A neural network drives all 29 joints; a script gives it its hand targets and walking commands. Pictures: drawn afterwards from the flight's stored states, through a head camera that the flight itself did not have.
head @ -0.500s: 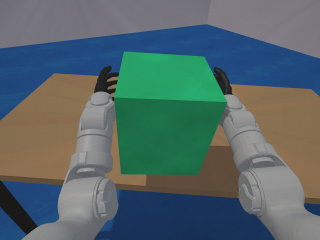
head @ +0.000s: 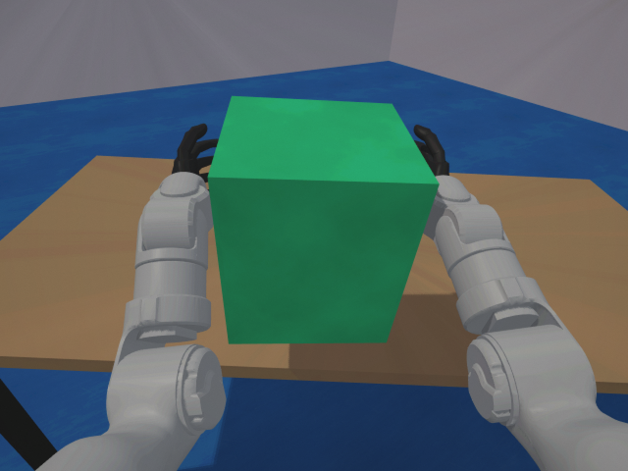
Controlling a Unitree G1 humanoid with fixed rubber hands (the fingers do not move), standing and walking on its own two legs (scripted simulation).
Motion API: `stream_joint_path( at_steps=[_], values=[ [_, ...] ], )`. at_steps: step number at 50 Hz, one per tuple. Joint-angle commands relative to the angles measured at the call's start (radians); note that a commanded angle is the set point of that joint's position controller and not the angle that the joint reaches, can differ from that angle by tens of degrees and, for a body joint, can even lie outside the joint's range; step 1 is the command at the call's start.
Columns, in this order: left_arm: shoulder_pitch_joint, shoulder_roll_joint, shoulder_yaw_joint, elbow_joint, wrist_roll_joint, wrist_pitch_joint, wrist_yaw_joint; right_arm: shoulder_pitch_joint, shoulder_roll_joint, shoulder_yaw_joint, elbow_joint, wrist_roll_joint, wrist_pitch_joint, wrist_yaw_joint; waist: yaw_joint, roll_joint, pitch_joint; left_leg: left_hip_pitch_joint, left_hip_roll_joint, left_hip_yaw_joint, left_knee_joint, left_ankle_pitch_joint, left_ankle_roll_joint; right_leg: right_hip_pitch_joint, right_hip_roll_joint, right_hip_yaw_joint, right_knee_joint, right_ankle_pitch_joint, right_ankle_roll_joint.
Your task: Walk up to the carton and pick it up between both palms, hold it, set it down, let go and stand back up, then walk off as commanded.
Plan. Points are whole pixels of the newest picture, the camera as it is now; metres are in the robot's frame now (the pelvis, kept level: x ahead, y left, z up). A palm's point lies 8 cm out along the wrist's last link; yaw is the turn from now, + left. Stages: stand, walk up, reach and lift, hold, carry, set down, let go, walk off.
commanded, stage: reach and lift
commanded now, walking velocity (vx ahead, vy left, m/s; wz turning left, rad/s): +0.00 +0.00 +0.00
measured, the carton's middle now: (311, 222) +0.38 +0.01 +0.20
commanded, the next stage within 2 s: hold in 0.74 s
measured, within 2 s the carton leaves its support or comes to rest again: neither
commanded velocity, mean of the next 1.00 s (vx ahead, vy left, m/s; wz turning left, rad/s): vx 0.00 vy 0.00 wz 0.00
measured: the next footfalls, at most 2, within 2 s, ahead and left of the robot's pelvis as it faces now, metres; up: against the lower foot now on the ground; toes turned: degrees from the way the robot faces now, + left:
none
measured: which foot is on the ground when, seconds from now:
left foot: down 0.00-1.00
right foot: down 0.00-1.00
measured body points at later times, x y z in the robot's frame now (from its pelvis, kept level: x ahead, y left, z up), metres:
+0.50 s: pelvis +0.00 +0.00 +0.00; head -0.07 +0.02 +0.44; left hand +0.40 +0.17 +0.27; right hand +0.41 -0.14 +0.27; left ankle +0.02 +0.13 -0.75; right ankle +0.04 -0.11 -0.75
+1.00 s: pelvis +0.00 +0.00 +0.00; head -0.07 +0.02 +0.44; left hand +0.39 +0.16 +0.29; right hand +0.40 -0.14 +0.29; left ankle +0.02 +0.13 -0.75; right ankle +0.04 -0.11 -0.75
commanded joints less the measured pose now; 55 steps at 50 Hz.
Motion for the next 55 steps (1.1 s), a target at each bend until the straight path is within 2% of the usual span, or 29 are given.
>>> stream_joint_path(
  at_steps=[1, 2, 4, 6, 8, 10, 11, 14, 16, 18, 21, 23, 24, 30, 32, 33, 35, 38, 39, 41, 43, 44, 45, 47, 48, 49, 50, 52, 55],
  values=[
    [-0.880, -0.600, -0.504, -0.184, -0.191, -0.082, -0.148, -0.924, 0.746, 0.266, -0.387, 0.170, -0.006, 0.066, -0.061, 0.113, -0.433, 0.067, -0.100, -0.010, -0.021, 0.073, 0.018, 0.248, 0.027, -0.012, -0.060, 0.139, 0.099],
    [-0.839, -0.606, -0.478, -0.108, -0.166, -0.067, -0.151, -0.959, 0.718, 0.265, -0.391, 0.163, -0.001, 0.066, -0.053, 0.093, -0.370, 0.050, -0.099, -0.008, -0.035, 0.023, 0.022, 0.226, 0.037, -0.022, -0.074, 0.059, 0.089],
    [-0.928, -0.626, -0.527, -0.257, -0.226, -0.089, -0.142, -0.961, 0.765, 0.287, -0.456, 0.180, -0.004, 0.068, -0.057, 0.112, -0.527, 0.079, -0.099, -0.013, -0.006, 0.110, 0.008, 0.273, 0.040, -0.019, -0.040, 0.148, 0.088],
    [-0.950, -0.620, -0.554, -0.261, -0.254, -0.085, -0.135, -0.970, 0.755, 0.293, -0.457, 0.192, 0.009, 0.066, -0.066, 0.124, -0.541, 0.074, -0.098, -0.021, -0.007, 0.103, 0.010, 0.263, 0.040, -0.019, -0.043, 0.138, 0.092],
    [-0.915, -0.624, -0.533, -0.192, -0.231, -0.071, -0.135, -1.004, 0.738, 0.278, -0.439, 0.186, 0.007, 0.068, -0.048, 0.144, -0.486, 0.058, -0.089, -0.014, -0.007, 0.095, 0.013, 0.237, 0.041, -0.018, -0.046, 0.128, 0.088],
    [-0.897, -0.605, -0.488, -0.121, -0.197, -0.057, -0.141, -1.013, 0.741, 0.266, -0.409, 0.180, 0.022, 0.074, -0.046, 0.094, -0.412, 0.040, -0.090, -0.018, -0.033, 0.022, 0.023, 0.204, 0.045, -0.028, -0.066, 0.043, 0.085],
    [-0.904, -0.638, -0.533, -0.221, -0.229, -0.064, -0.135, -0.972, 0.750, 0.272, -0.427, 0.190, 0.016, 0.069, -0.061, 0.133, -0.499, 0.074, -0.087, -0.015, -0.017, 0.097, 0.006, 0.239, 0.043, -0.021, -0.051, 0.136, 0.083],
    [-0.910, -0.625, -0.522, -0.160, -0.224, -0.059, -0.145, -0.997, 0.724, 0.257, -0.402, 0.181, 0.022, 0.065, -0.066, 0.124, -0.461, 0.050, -0.091, -0.016, -0.019, 0.047, 0.010, 0.229, 0.037, -0.015, -0.062, 0.091, 0.085],
    [-0.840, -0.578, -0.447, -0.080, -0.179, -0.038, -0.159, -0.957, 0.704, 0.250, -0.359, 0.182, 0.050, 0.061, -0.051, 0.065, -0.379, 0.032, -0.092, -0.014, -0.036, 0.022, 0.026, 0.235, 0.041, -0.020, -0.072, 0.078, 0.091],
    [-0.859, -0.589, -0.463, -0.096, -0.193, -0.039, -0.163, -1.011, 0.723, 0.248, -0.419, 0.188, 0.044, 0.056, -0.053, 0.072, -0.416, 0.005, -0.092, -0.011, -0.035, 0.006, 0.034, 0.257, 0.035, -0.009, -0.068, 0.077, 0.091],
    [-0.899, -0.612, -0.481, -0.155, -0.208, -0.041, -0.160, -0.969, 0.701, 0.240, -0.360, 0.202, 0.052, 0.059, -0.076, 0.129, -0.427, 0.032, -0.084, -0.019, -0.027, 0.086, 0.003, 0.259, 0.044, -0.011, -0.044, 0.156, 0.080],
    [-0.905, -0.613, -0.523, -0.199, -0.247, -0.041, -0.161, -0.997, 0.709, 0.264, -0.449, 0.218, 0.050, 0.049, -0.086, 0.122, -0.511, 0.042, -0.089, -0.023, -0.011, 0.102, 0.009, 0.293, 0.043, -0.003, -0.037, 0.201, 0.084],
    [-0.913, -0.601, -0.520, -0.234, -0.238, -0.043, -0.158, -1.016, 0.741, 0.312, -0.517, 0.246, 0.047, 0.048, -0.054, 0.101, -0.550, 0.041, -0.099, -0.023, 0.003, 0.139, 0.015, 0.329, 0.049, -0.002, -0.024, 0.248, 0.087],
    [-0.981, -0.604, -0.523, -0.225, -0.258, -0.034, -0.141, -0.967, 0.715, 0.267, -0.397, 0.223, 0.092, 0.058, -0.080, 0.156, -0.488, 0.041, -0.084, -0.030, -0.019, 0.069, -0.007, 0.229, 0.053, -0.014, -0.041, 0.123, 0.073],
    [-0.929, -0.604, -0.485, -0.158, -0.225, -0.014, -0.144, -0.997, 0.700, 0.268, -0.391, 0.235, 0.096, 0.059, -0.048, 0.140, -0.434, 0.011, -0.082, -0.021, -0.026, 0.025, 0.010, 0.234, 0.050, -0.001, -0.050, 0.084, 0.073],
    [-0.945, -0.631, -0.532, -0.223, -0.266, -0.017, -0.142, -1.056, 0.721, 0.301, -0.490, 0.246, 0.082, 0.056, -0.057, 0.122, -0.535, 0.040, -0.079, -0.026, -0.007, 0.082, 0.015, 0.263, 0.055, -0.005, -0.034, 0.150, 0.074],
    [-0.912, -0.616, -0.516, -0.218, -0.247, -0.004, -0.143, -1.034, 0.716, 0.306, -0.498, 0.269, 0.099, 0.057, -0.054, 0.133, -0.521, 0.040, -0.085, -0.018, -0.010, 0.136, 0.005, 0.287, 0.058, -0.008, -0.037, 0.212, 0.077],
    [-0.905, -0.618, -0.498, -0.114, -0.234, 0.008, -0.156, -1.047, 0.676, 0.249, -0.435, 0.225, 0.108, 0.053, -0.072, 0.128, -0.392, -0.008, -0.074, -0.023, -0.045, -0.001, 0.009, 0.225, 0.050, -0.003, -0.066, 0.056, 0.066],
    [-0.925, -0.639, -0.526, -0.222, -0.261, 0.005, -0.152, -1.040, 0.713, 0.294, -0.486, 0.252, 0.108, 0.049, -0.066, 0.115, -0.510, 0.029, -0.076, -0.020, -0.015, 0.092, 0.007, 0.266, 0.061, -0.004, -0.043, 0.152, 0.067],
    [-0.896, -0.623, -0.523, -0.247, -0.257, 0.016, -0.149, -1.001, 0.685, 0.312, -0.498, 0.270, 0.122, 0.044, -0.084, 0.124, -0.533, 0.069, -0.082, -0.027, 0.001, 0.137, -0.004, 0.291, 0.063, -0.007, -0.031, 0.224, 0.075],
    [-0.905, -0.607, -0.536, -0.280, -0.263, 0.022, -0.150, -1.038, 0.702, 0.339, -0.581, 0.299, 0.127, 0.039, -0.068, 0.112, -0.572, 0.059, -0.089, -0.022, 0.016, 0.155, 0.007, 0.324, 0.063, 0.002, -0.024, 0.259, 0.079],
    [-0.911, -0.610, -0.552, -0.300, -0.274, 0.021, -0.151, -0.989, 0.678, 0.324, -0.531, 0.299, 0.140, 0.033, -0.095, 0.135, -0.549, 0.055, -0.084, -0.035, 0.016, 0.169, -0.004, 0.325, 0.066, 0.005, -0.018, 0.278, 0.075],
    [-0.889, -0.610, -0.542, -0.321, -0.266, 0.026, -0.150, -0.994, 0.707, 0.359, -0.574, 0.328, 0.142, 0.033, -0.060, 0.121, -0.571, 0.056, -0.088, -0.025, 0.017, 0.209, -0.001, 0.341, 0.072, 0.004, -0.021, 0.307, 0.079],
    [-0.879, -0.594, -0.522, -0.269, -0.252, 0.042, -0.154, -1.031, 0.717, 0.360, -0.593, 0.322, 0.157, 0.033, -0.048, 0.101, -0.537, 0.040, -0.090, -0.020, 0.006, 0.131, 0.014, 0.301, 0.063, 0.003, -0.032, 0.233, 0.087],
    [-0.842, -0.602, -0.523, -0.230, -0.245, 0.054, -0.157, -1.022, 0.672, 0.337, -0.573, 0.310, 0.162, 0.027, -0.067, 0.117, -0.492, 0.037, -0.088, -0.029, 0.001, 0.119, 0.005, 0.293, 0.064, 0.005, -0.034, 0.218, 0.078],
    [-0.863, -0.607, -0.533, -0.311, -0.249, 0.056, -0.156, -0.952, 0.675, 0.341, -0.531, 0.323, 0.172, 0.029, -0.085, 0.137, -0.508, 0.057, -0.081, -0.031, -0.002, 0.151, -0.003, 0.298, 0.068, 0.001, -0.029, 0.236, 0.073],
    [-0.860, -0.591, -0.490, -0.251, -0.219, 0.065, -0.161, -0.956, 0.686, 0.327, -0.481, 0.307, 0.184, 0.035, -0.058, 0.112, -0.427, 0.021, -0.077, -0.026, -0.021, 0.075, 0.002, 0.271, 0.067, 0.000, -0.043, 0.150, 0.075],
    [-0.879, -0.579, -0.495, -0.300, -0.229, 0.069, -0.164, -0.933, 0.682, 0.316, -0.488, 0.307, 0.194, 0.034, -0.074, 0.119, -0.442, 0.024, -0.083, -0.023, -0.020, 0.114, -0.003, 0.290, 0.066, -0.001, -0.037, 0.197, 0.075],
    [-0.848, -0.625, -0.563, -0.337, -0.256, 0.083, -0.156, -1.020, 0.683, 0.365, -0.627, 0.339, 0.186, 0.027, -0.069, 0.133, -0.538, 0.050, -0.078, -0.031, 0.009, 0.172, -0.003, 0.306, 0.075, 0.003, -0.022, 0.250, 0.072]
  ],
)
